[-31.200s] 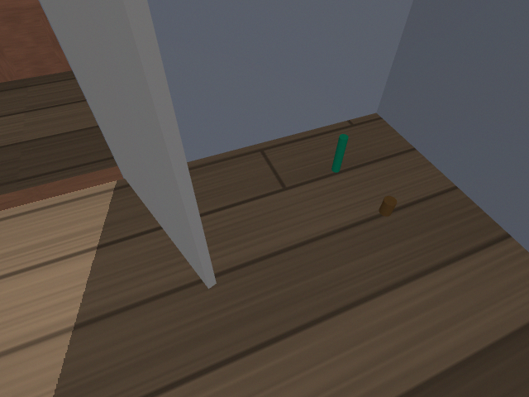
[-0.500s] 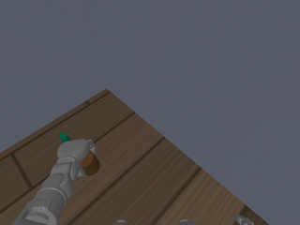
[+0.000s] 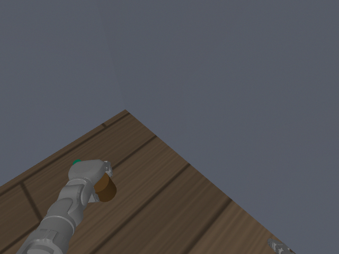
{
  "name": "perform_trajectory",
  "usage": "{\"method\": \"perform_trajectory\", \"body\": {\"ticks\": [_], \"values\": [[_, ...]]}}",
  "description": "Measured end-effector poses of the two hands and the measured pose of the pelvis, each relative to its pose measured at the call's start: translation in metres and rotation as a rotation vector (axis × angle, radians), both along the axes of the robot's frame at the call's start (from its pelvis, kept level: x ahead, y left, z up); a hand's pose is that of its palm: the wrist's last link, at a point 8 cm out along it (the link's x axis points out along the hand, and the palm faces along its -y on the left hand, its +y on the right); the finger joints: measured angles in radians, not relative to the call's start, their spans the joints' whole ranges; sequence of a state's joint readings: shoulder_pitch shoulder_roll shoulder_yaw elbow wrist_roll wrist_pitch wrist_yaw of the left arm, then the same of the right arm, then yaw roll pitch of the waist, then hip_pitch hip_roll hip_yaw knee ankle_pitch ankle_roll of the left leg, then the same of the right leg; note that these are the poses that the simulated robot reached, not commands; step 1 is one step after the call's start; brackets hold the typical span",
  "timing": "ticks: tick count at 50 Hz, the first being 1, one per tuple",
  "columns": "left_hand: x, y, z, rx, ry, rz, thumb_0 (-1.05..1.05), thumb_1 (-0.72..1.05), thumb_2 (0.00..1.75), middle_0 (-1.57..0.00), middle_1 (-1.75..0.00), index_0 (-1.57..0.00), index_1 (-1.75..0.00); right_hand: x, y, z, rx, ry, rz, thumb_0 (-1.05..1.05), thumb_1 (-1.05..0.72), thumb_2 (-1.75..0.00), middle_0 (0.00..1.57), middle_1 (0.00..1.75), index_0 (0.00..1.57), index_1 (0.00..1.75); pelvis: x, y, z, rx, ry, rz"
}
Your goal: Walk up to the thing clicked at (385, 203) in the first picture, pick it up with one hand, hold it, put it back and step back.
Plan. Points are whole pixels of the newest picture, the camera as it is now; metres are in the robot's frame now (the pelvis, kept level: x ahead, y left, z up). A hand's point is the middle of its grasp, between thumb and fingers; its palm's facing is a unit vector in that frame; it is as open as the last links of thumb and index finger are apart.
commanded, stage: hold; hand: left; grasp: from above
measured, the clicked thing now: (102, 186) +0.32 +0.21 -0.10
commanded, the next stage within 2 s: crouch in 1.38 s
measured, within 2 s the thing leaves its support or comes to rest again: neither
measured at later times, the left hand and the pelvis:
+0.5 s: hand (93, 191) +0.29 +0.22 -0.04, palm faces -0.46 -0.06 -0.89, open 9.0 cm; pelvis -0.01 -0.01 +0.01, yaw +0 degrees
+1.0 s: hand (88, 191) +0.28 +0.22 -0.02, palm faces -0.45 -0.07 -0.89, open 9.0 cm; pelvis -0.01 +0.00 +0.01, yaw +0 degrees
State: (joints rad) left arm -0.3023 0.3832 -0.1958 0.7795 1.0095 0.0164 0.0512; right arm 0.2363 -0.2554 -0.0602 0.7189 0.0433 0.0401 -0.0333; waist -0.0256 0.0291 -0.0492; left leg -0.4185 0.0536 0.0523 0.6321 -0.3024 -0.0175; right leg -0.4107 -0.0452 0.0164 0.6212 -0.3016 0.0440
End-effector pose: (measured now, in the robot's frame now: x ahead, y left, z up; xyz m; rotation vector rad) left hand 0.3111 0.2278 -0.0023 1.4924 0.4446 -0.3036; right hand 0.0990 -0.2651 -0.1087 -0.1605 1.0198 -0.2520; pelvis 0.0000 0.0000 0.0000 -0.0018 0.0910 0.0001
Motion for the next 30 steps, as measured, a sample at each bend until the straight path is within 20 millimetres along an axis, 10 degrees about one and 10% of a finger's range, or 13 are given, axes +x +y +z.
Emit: {"method": "perform_trajectory", "body": {"ticks": [30], "values": [[-0.023, -0.010, 0.021, -0.006, -0.003, -0.010, 0.05, 0.20, 0.45, -0.95, -0.67, -0.69, -0.55, 0.010, 0.001, 0.011, 0.023, -0.054, 0.028, 0.01, -0.91, -0.89, 0.20, 0.30, 0.20, 0.30, -0.013, -0.007, 0.009, 0.008, -0.061, -0.002]]}}
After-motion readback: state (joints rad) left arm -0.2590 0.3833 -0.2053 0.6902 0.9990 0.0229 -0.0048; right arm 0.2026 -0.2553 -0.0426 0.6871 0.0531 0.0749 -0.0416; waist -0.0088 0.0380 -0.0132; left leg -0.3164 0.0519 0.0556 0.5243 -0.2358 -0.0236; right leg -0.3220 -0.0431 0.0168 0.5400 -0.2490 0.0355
